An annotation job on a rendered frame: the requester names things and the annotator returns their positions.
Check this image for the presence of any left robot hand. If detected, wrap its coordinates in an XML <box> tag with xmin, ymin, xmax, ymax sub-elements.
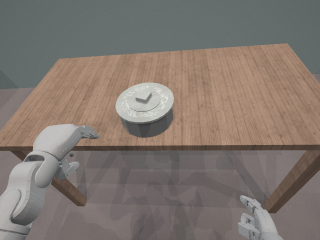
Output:
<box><xmin>33</xmin><ymin>124</ymin><xmax>99</xmax><ymax>180</ymax></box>

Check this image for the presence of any knob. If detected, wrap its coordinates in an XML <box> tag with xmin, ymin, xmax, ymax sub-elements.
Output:
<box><xmin>135</xmin><ymin>90</ymin><xmax>152</xmax><ymax>103</ymax></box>

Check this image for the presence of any table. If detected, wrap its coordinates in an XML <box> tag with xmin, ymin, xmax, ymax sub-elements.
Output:
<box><xmin>0</xmin><ymin>43</ymin><xmax>320</xmax><ymax>214</ymax></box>

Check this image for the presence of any lid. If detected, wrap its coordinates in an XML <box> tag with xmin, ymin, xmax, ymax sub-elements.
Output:
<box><xmin>115</xmin><ymin>82</ymin><xmax>174</xmax><ymax>124</ymax></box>

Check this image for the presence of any left robot forearm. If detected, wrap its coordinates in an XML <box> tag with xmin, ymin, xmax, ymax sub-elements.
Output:
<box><xmin>0</xmin><ymin>151</ymin><xmax>60</xmax><ymax>240</ymax></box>

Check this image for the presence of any right robot hand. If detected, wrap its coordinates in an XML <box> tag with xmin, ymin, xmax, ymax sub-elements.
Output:
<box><xmin>238</xmin><ymin>195</ymin><xmax>278</xmax><ymax>240</ymax></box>

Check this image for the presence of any pot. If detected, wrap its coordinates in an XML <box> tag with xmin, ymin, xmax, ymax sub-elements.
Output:
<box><xmin>120</xmin><ymin>108</ymin><xmax>173</xmax><ymax>138</ymax></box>

